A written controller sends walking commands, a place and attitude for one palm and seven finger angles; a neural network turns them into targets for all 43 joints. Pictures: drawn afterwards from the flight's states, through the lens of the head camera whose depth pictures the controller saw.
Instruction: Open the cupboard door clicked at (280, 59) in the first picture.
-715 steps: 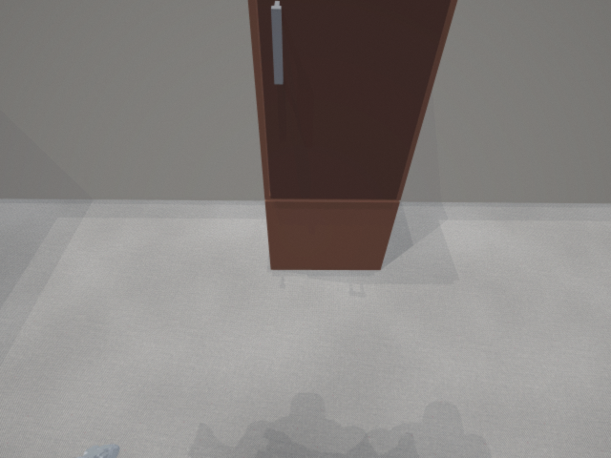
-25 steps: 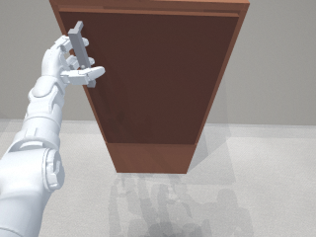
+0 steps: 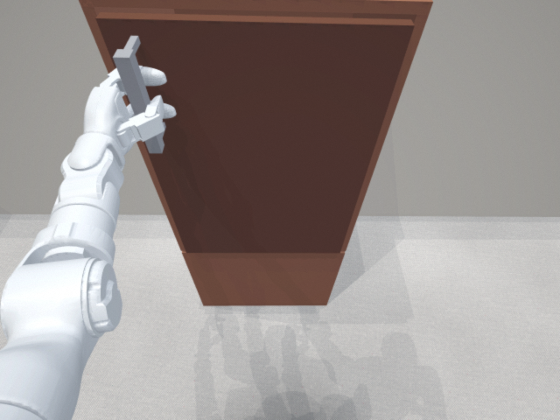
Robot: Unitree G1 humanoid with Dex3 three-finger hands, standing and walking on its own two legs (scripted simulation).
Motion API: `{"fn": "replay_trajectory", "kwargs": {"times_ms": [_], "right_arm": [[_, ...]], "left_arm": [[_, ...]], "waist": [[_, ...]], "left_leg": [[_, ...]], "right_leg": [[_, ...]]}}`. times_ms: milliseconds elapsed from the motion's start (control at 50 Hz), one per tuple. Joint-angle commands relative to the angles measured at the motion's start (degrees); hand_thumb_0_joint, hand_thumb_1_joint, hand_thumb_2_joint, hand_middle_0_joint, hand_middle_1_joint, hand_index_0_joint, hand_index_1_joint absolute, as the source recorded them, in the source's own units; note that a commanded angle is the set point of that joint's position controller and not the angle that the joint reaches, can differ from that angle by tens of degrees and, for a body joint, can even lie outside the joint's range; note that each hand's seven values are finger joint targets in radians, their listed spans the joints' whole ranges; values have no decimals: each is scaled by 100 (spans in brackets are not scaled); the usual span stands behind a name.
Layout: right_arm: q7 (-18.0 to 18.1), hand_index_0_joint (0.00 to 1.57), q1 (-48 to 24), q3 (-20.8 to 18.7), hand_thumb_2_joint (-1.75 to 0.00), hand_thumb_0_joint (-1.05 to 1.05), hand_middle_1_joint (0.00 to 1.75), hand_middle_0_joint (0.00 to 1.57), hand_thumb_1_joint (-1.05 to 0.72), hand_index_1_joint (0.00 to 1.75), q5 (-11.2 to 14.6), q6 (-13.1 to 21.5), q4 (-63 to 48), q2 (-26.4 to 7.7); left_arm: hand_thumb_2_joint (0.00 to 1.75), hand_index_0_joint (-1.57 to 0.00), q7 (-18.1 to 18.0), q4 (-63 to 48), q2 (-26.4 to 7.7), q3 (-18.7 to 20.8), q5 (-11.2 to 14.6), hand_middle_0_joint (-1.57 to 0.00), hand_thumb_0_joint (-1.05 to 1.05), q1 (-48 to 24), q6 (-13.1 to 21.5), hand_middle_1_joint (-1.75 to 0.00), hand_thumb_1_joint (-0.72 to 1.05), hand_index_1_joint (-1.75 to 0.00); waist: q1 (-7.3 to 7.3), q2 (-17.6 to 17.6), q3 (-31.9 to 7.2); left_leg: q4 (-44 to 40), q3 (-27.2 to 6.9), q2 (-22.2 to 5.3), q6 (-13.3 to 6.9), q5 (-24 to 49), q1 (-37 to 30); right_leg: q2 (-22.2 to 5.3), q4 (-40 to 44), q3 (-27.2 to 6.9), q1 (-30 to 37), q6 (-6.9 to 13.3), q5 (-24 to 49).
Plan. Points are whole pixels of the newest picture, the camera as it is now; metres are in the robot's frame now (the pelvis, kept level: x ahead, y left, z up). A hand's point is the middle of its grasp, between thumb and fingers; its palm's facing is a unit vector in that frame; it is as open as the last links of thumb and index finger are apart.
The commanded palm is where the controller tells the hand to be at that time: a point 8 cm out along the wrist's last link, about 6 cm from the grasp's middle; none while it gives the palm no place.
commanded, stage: pull the door open along its arc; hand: left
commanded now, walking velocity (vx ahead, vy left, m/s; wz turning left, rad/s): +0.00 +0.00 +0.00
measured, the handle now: (145, 98) +0.54 +0.16 +0.17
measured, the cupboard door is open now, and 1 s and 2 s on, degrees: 0 42 37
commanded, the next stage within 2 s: open thumb and fingers to let go in 0.92 s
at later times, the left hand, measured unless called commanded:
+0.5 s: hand (164, 172) +0.39 +0.12 +0.17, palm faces +0.06 -0.99 +0.10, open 5.6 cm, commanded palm +0.33 +0.17 +0.17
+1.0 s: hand (247, 275) +0.24 +0.02 +0.17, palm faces +0.19 -0.98 +0.02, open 5.7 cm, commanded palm +0.22 +0.07 +0.17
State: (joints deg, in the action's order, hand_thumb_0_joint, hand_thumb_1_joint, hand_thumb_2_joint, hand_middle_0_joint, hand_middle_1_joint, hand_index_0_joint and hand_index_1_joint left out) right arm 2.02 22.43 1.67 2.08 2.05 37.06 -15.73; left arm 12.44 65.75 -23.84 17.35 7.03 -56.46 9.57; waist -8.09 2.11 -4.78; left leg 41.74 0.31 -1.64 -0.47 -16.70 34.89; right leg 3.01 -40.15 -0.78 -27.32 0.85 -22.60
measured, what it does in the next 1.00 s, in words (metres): stands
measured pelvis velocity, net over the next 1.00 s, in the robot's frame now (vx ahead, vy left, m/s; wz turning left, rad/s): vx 0.01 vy -0.04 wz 0.06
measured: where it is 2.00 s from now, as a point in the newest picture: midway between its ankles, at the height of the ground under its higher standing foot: outside the picture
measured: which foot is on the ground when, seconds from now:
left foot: down 0.00-1.00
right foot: down 0.00-1.00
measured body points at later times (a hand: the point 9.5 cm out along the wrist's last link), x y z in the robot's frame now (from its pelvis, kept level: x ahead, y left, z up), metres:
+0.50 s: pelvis +0.02 -0.01 +0.01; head +0.00 -0.02 +0.46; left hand +0.38 +0.17 +0.17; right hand +0.16 -0.25 -0.08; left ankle +0.04 +0.11 -0.71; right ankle -0.03 -0.11 -0.71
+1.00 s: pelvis +0.01 -0.04 +0.02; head -0.04 -0.08 +0.46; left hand +0.23 +0.07 +0.18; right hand +0.24 -0.21 -0.05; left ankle +0.04 +0.11 -0.71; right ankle -0.03 -0.11 -0.71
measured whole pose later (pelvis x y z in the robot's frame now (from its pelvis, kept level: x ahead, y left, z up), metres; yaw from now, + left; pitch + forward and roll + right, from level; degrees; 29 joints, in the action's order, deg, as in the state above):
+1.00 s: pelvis +0.01 -0.04 +0.02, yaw +3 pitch -4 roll +0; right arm -2.8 5.2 3.6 -0.9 -5.8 32.5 -9.7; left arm -23.0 -26.6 1.0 -19.3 3.0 14.0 -18.8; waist 0.9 5.1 -3.8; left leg 32.7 -2.9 -1.6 1.9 -15.0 13.4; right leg 3.4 -31.1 2.2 -4.9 3.8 -21.9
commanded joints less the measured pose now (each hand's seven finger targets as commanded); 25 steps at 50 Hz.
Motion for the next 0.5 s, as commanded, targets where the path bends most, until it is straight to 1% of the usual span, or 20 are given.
{"fn": "replay_trajectory", "kwargs": {"times_ms": [0,20,40,80,100,120,140,180,200,220,260,300,340,360,380,400,420,440,460,480], "right_arm": [[45,20,473,-392,-90,0,30,20,-90,30,17,197,-453,-921],[39,20,428,-381,-90,0,30,20,-90,30,19,192,-480,-902],[28,20,406,-379,-90,0,30,20,-90,30,23,188,-501,-890],[39,20,357,-387,-90,0,30,20,-90,30,37,177,-581,-893],[37,20,297,-394,-90,0,30,20,-90,30,56,167,-618,-895],[38,20,234,-391,-90,0,30,20,-90,30,68,165,-667,-879],[35,20,180,-395,-90,0,30,20,-90,30,76,163,-711,-865],[50,20,69,-397,-90,0,30,20,-90,30,105,154,-830,-846],[42,20,-28,-399,-90,0,30,20,-90,30,122,154,-866,-823],[37,20,-116,-386,-90,0,30,20,-90,30,132,151,-935,-796],[31,20,-277,-384,-90,0,30,20,-90,30,163,154,-1016,-757],[19,20,-489,-376,-90,0,30,20,-90,30,169,179,-1141,-713],[-1,20,-734,-342,-90,0,30,20,-90,30,203,198,-1261,-645],[-22,20,-914,-313,-90,0,30,20,-90,30,189,241,-1302,-499],[-27,20,-1054,-298,-90,0,30,20,-90,30,157,275,-1291,-458],[-76,20,-1187,-281,-90,0,30,20,-90,30,155,301,-1277,-401],[-116,20,-1297,-278,-90,0,30,20,-90,30,116,302,-1295,-371],[-152,20,-1342,-272,-90,0,30,20,-90,30,72,266,-1283,-382],[-175,20,-1450,-273,-90,0,30,20,-90,30,44,220,-1309,-359],[-164,20,-1568,-277,-90,0,30,20,-90,30,-17,165,-1331,-340]], "left_arm": [[90,-40,-119,-1508,-1252,163,154,-40,0,-2690,517,-135,90,-135],[90,-40,-115,-1472,-1138,92,192,-40,0,-2519,468,-135,90,-135],[90,-40,-103,-1545,-1053,35,197,-40,0,-2355,436,-135,90,-135],[90,-40,-104,-1774,-1042,68,249,-40,0,-1995,409,-135,90,-135],[90,-40,-95,-1893,-1082,126,245,-40,0,-1753,367,-135,90,-135],[90,-40,-64,-2052,-980,54,295,-40,0,-1556,305,-135,90,-135],[90,-40,-48,-2308,-967,60,327,-40,0,-1404,267,-135,90,-135],[90,-40,-58,-2642,-923,99,411,-40,0,-795,153,-135,90,-135],[90,-40,-48,-2910,-922,110,419,-40,0,-582,94,-135,90,-135],[90,-40,-41,-3124,-804,44,465,-40,0,-247,2,-135,90,-135],[90,-40,-43,-3601,-643,-57,522,-40,0,135,-176,-135,90,-135],[90,-40,-92,-4244,-602,12,576,-40,0,891,-279,-135,90,-135],[90,-40,-102,-4962,-350,-175,626,-40,0,1425,-447,-135,90,-135],[90,-40,-602,-5408,-236,271,815,-40,0,1388,-622,-135,90,-135],[90,-40,-1049,-5607,56,203,814,-40,0,1792,-803,-135,90,-135],[90,-40,-1428,-6085,353,65,737,-40,0,2017,-952,-135,90,-135],[90,-40,-1747,-6467,611,-102,617,-40,0,2411,-1105,-135,90,-135],[90,-40,-1968,-6744,767,-374,403,-40,0,2595,-1249,-135,90,-135],[90,-40,-2216,-7096,949,-522,281,-40,0,2763,-1398,-135,90,-135],[90,-40,-2534,-7409,973,-510,169,-40,0,2954,-1526,-135,90,-135]], "waist": [[136,87,-2215],[147,85,-2098],[201,69,-2032],[270,-46,-2099],[354,-94,-2120],[375,-69,-2070],[433,-116,-2086],[532,-251,-2039],[596,-228,-2036],[653,-230,-1940],[670,-363,-1696],[845,-299,-1757],[898,-182,-1616],[1174,-201,-1643],[1180,-329,-1439],[1191,-251,-1392],[1200,-279,-1388],[1109,-314,-1297],[1099,-405,-1282],[1135,-478,-1301]], "left_leg": [[-215,-143,96,-179,1263,-2284],[-245,-116,105,-187,1191,-2186],[-269,-107,105,-178,1170,-2134],[-288,-93,121,-200,1286,-2144],[-323,-67,104,-196,1299,-2173],[-352,-48,112,-203,1309,-2163],[-379,-42,114,-202,1307,-2159],[-410,25,144,-240,1405,-2105],[-458,57,128,-239,1453,-2164],[-489,66,138,-240,1456,-2138],[-562,107,140,-257,1423,-2111],[-611,146,157,-266,1566,-2217],[-682,162,149,-241,1656,-2318],[-717,163,159,-201,1632,-2257],[-757,166,150,-187,1595,-2210],[-805,167,122,-154,1633,-2283],[-827,170,101,-135,1722,-2368],[-850,165,80,-130,1757,-2422],[-846,168,71,-134,1811,-2494],[-831,162,74,-135,1838,-2522]], "right_leg": [[31,591,138,-222,1,1912],[30,621,132,-201,-6,1885],[29,612,152,-159,0,1890],[28,603,170,47,12,2010],[36,611,167,70,3,2066],[32,638,160,136,0,2121],[33,645,169,243,1,2153],[25,683,165,512,1,2331],[22,695,148,561,-11,2466],[18,711,158,627,-10,2509],[7,792,161,710,-30,2560],[-23,796,149,933,-37,2772],[-41,814,182,1011,-26,2845],[-27,871,241,1080,-26,2670],[-35,928,280,1129,-49,2548],[-35,933,297,1074,-51,2513],[-46,914,316,1107,-49,2532],[-68,908,328,1083,-55,2562],[-90,934,317,1109,-62,2615],[-124,984,299,1254,-69,2616]]}}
